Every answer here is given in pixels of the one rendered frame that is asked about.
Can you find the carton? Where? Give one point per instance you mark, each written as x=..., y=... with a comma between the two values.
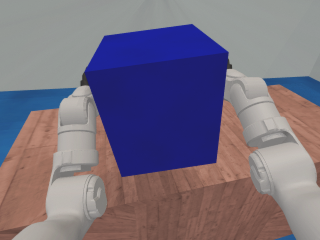
x=159, y=94

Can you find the right robot forearm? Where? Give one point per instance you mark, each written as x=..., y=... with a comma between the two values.
x=262, y=124

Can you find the left robot forearm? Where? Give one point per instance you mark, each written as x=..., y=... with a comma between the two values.
x=77, y=129

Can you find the pedestal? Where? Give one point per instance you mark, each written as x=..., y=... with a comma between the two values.
x=216, y=201

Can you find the left robot hand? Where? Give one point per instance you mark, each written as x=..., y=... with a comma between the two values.
x=84, y=81

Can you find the right robot hand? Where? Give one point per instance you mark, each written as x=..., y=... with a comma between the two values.
x=229, y=66

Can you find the robot right upper arm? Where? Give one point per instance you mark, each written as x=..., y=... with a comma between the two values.
x=285, y=172

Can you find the robot left upper arm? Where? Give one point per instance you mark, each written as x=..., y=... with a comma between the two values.
x=73, y=203

